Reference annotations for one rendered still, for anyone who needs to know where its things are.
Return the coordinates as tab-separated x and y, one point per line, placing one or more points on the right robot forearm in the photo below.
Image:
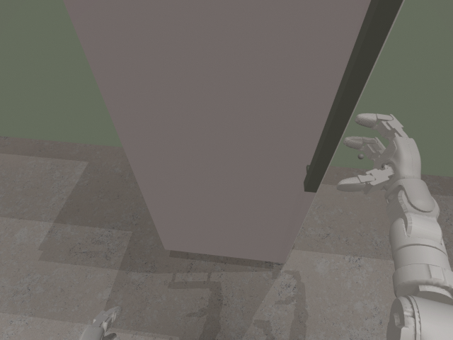
421	262

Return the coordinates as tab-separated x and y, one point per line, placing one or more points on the left robot hand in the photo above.
101	324

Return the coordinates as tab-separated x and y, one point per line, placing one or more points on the fridge door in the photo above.
219	106

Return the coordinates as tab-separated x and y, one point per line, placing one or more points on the right robot upper arm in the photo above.
416	318

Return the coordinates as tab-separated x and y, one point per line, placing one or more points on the handle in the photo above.
374	30

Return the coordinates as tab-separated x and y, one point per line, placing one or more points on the right robot hand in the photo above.
401	155

